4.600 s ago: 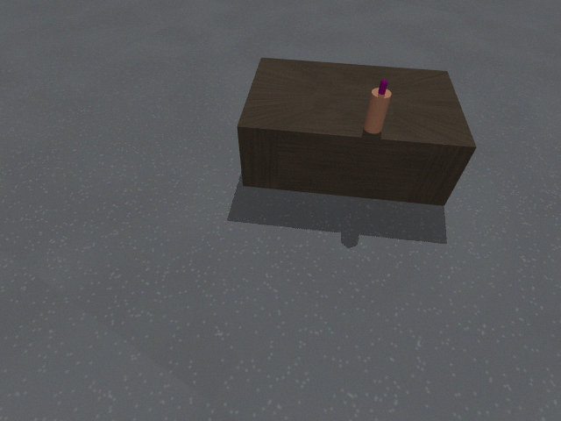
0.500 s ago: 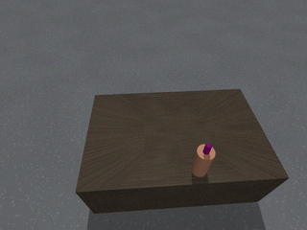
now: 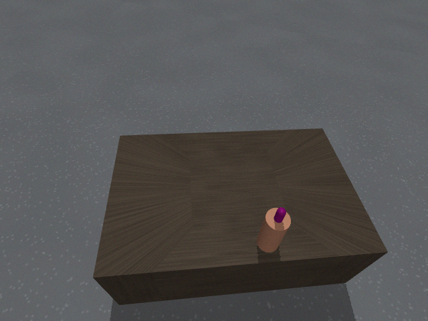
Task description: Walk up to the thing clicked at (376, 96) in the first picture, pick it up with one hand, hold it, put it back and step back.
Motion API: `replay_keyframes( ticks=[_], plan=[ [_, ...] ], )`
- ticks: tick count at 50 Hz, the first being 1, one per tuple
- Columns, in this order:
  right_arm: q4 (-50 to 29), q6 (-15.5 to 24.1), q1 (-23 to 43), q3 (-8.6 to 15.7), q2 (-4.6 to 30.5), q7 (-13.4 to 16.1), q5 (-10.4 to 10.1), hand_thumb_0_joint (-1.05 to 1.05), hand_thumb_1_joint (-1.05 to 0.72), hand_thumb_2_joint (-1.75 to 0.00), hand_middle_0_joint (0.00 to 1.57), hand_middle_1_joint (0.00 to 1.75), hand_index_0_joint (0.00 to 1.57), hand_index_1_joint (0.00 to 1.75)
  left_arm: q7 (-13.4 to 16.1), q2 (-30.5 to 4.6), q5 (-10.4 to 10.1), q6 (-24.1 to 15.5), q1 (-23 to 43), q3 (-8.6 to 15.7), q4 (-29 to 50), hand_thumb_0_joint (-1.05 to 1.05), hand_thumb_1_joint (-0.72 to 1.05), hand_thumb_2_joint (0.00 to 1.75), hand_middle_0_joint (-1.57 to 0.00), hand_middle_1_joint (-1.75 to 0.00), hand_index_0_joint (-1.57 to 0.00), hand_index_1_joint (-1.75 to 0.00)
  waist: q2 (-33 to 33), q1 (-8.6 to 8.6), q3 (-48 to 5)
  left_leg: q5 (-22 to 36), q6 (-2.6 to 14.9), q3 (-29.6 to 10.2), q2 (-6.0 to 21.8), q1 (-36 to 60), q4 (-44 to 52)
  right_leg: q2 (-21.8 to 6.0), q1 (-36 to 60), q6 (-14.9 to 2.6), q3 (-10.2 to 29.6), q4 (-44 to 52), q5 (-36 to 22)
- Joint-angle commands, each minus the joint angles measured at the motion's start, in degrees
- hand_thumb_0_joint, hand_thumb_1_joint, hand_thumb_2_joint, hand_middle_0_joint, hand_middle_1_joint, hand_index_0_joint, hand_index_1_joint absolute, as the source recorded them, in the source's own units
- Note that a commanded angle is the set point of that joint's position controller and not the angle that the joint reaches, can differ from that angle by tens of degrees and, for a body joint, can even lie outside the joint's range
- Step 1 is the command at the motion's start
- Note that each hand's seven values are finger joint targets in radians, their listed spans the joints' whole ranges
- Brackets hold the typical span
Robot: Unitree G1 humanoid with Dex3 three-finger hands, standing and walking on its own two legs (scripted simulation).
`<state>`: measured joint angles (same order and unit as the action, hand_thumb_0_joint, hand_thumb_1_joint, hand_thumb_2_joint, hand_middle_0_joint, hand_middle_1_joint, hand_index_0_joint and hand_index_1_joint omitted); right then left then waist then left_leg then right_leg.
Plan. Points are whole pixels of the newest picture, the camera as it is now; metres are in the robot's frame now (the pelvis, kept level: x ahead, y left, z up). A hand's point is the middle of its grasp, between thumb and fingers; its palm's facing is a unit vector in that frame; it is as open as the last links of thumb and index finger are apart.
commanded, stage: walk up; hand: right
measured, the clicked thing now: (274, 227) +0.45 -0.20 -0.30
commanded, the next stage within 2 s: stand in 0.46 s
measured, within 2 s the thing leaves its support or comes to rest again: neither
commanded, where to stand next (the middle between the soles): +0.06 +0.00 m, yaw +1 degrees
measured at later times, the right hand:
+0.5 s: hand out of the picture +0.10 -0.24 -0.15, palm faces -0.02 +0.95 -0.32, open 7.4 cm
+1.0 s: hand out of the picture +0.09 -0.25 -0.15, palm faces +0.00 +0.94 -0.34, open 7.4 cm
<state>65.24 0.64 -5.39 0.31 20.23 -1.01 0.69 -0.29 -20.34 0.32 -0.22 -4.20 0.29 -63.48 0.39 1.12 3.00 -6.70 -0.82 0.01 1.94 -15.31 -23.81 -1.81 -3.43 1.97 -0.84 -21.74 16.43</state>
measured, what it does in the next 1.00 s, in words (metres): stands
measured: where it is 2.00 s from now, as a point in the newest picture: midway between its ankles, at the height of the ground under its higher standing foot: outside the picture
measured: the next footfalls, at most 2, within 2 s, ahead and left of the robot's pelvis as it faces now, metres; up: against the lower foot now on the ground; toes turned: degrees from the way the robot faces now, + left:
none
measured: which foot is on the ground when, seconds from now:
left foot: down 0.00-1.00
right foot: down 0.00-1.00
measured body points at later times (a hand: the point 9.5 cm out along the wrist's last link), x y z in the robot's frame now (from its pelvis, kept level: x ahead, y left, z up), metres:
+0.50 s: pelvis +0.01 +0.00 +0.00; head +0.02 +0.00 +0.45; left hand +0.07 +0.30 -0.13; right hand +0.11 -0.29 -0.13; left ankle +0.07 +0.13 -0.74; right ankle -0.05 -0.14 -0.74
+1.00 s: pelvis +0.02 +0.00 +0.00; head +0.03 +0.01 +0.45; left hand +0.09 +0.30 -0.13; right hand +0.09 -0.30 -0.13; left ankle +0.07 +0.13 -0.74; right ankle -0.05 -0.14 -0.74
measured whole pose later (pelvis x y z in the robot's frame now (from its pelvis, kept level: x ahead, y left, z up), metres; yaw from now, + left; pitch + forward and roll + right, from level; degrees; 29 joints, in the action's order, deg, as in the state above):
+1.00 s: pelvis +0.02 +0.00 +0.00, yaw -1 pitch -2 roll +0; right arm 66.1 0.1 -4.4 0.4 19.9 -0.8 0.4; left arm 0.1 -20.1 0.7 -0.1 -7.2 0.8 -64.0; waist 0.3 0.3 3.0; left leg -7.0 -0.5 1.1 1.3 -12.6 -21.4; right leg -2.7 -0.5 2.6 -0.1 -18.1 15.8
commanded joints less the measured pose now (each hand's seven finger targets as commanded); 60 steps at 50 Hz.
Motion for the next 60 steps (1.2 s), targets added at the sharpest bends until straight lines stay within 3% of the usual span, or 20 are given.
replay_keyframes(
  ticks=[1, 5, 11, 19, 21, 26, 30, 35, 49, 54, 60],
  plan=[
    [-3.6, 1.8, 3.4, 2.2, 11.9, 1.1, -0.3, 0.00, -0.90, -0.90, 0.20, 0.30, 0.20, 0.30, 0.6, -12.2, -0.1, -1.2, 1.7, 2.5, 2.2, 0.00, 0.90, 0.90, -0.20, -0.30, -0.20, -0.30, -1.8, -0.85, -5.8, 8.0, 2.15, -5.6, 5.4, 6.8, 3.4, -4.8, -2.7, -3.25, 3.3, 4.9, -8.9],
    [-3.5, 1.6, 4.1, 2.3, 11.8, 1.2, -0.4, 0.00, -0.90, -0.90, 0.20, 0.30, 0.20, 0.30, 0.7, -12.0, -0.2, -1.0, 1.6, 2.4, 1.8, 0.00, 0.90, 0.90, -0.20, -0.30, -0.20, -0.30, -1.4, -0.87, -6.3, 10.6, 2.41, -4.9, 5.6, 8.6, 2.7, -4.8, -3.1, -2.91, 2.7, 5.4, -10.1],
    [-3.3, 1.4, 4.5, 2.5, 12.2, 1.2, -0.3, 0.00, -0.90, -0.90, 0.20, 0.30, 0.20, 0.30, 0.6, -11.5, 0.0, -0.8, 1.5, 2.3, 1.1, 0.00, 0.90, 0.90, -0.20, -0.30, -0.20, -0.30, -1.6, -0.73, -5.2, 4.5, 2.30, -5.9, 5.5, 7.8, 5.1, -4.7, -3.0, -2.80, 2.4, 6.1, -6.8],
    [-3.0, 1.3, 4.9, 2.5, 11.4, 1.2, -0.2, 0.00, -0.90, -0.90, 0.20, 0.30, 0.20, 0.30, 0.7, -11.6, 0.2, -0.9, 0.7, 2.6, 0.6, 0.00, 0.90, 0.90, -0.20, -0.30, -0.20, -0.30, -0.3, -0.65, -4.9, 6.7, 2.16, -5.3, 5.0, 9.1, 4.3, -4.8, -3.7, -2.57, 2.1, 7.0, -7.9],
    [-3.0, 1.2, 4.8, 2.5, 11.5, 1.2, -0.3, 0.00, -0.90, -0.90, 0.20, 0.30, 0.20, 0.30, 0.6, -11.7, 0.3, -1.0, 1.2, 2.5, 1.0, 0.00, 0.90, 0.90, -0.20, -0.30, -0.20, -0.30, -0.3, -0.41, -5.0, 4.6, 1.80, -5.0, 4.6, 9.5, 4.8, -5.1, -3.9, -2.68, 2.5, 7.0, -7.5],
    [-3.2, 1.2, 4.6, 2.5, 11.7, 1.2, -0.5, 0.00, -0.90, -0.90, 0.20, 0.30, 0.20, 0.30, 0.9, -12.1, 0.3, -1.3, -0.9, 2.8, 1.2, 0.00, 0.90, 0.90, -0.20, -0.30, -0.20, -0.30, 0.0, -0.87, -5.4, 12.2, 1.90, -5.3, 5.7, 11.0, 2.7, -6.1, -4.2, -2.27, 3.4, 7.0, -11.5],
    [-3.3, 1.0, 5.0, 2.4, 11.2, 1.2, -0.5, 0.00, -0.90, -0.90, 0.20, 0.30, 0.20, 0.30, 0.9, -12.1, 0.3, -1.2, -0.8, 2.9, 1.6, 0.00, 0.90, 0.90, -0.20, -0.30, -0.20, -0.30, 0.6, -0.75, -5.2, 10.5, 1.85, -5.1, 5.7, 10.9, 3.1, -5.9, -4.4, -2.22, 3.4, 7.2, -10.0],
    [-3.2, 0.7, 5.0, 2.4, 11.9, 1.0, -0.4, 0.00, -0.90, -0.90, 0.20, 0.30, 0.20, 0.30, 0.9, -12.0, 0.3, -1.1, -1.1, 2.8, 1.8, 0.00, 0.90, 0.90, -0.20, -0.30, -0.20, -0.30, 0.0, -0.77, -3.0, 4.5, 1.77, -5.4, 5.4, 9.1, 4.4, -5.9, -5.2, -2.40, 3.8, 8.3, -5.3],
    [-2.9, 1.1, 4.0, 2.4, 12.3, 1.4, -0.5, 0.00, -0.90, -0.90, 0.20, 0.30, 0.20, 0.30, 1.0, -12.1, 0.4, -1.0, -2.4, 3.0, 2.5, 0.00, 0.90, 0.90, -0.20, -0.30, -0.20, -0.30, -0.6, -1.19, -6.5, 13.8, 2.13, -4.9, 6.1, 12.0, 3.1, -6.1, -2.1, -2.31, 3.4, 6.6, -12.3],
    [-3.0, 0.9, 4.7, 2.5, 12.5, 1.3, -0.4, 0.00, -0.90, -0.90, 0.20, 0.30, 0.20, 0.30, 0.9, -11.7, 0.4, -0.7, -2.5, 2.8, 2.5, 0.00, 0.90, 0.90, -0.20, -0.30, -0.20, -0.30, -0.5, -1.27, -3.0, 5.7, 1.82, -5.3, 5.7, 9.8, 5.1, -5.7, -4.6, -2.43, 3.0, 7.5, -5.8],
    [-2.8, 1.0, 4.0, 2.6, 12.2, 1.1, -0.5, 0.00, -0.90, -0.90, 0.20, 0.30, 0.20, 0.30, 0.8, -12.0, 0.3, -0.9, -2.6, 2.8, 2.7, 0.00, 0.90, 0.90, -0.20, -0.30, -0.20, -0.30, -0.3, -0.95, -3.2, 6.5, 1.83, -5.3, 5.5, 10.1, 4.8, -6.0, -4.3, -2.66, 3.5, 7.8, -6.3]
  ],
)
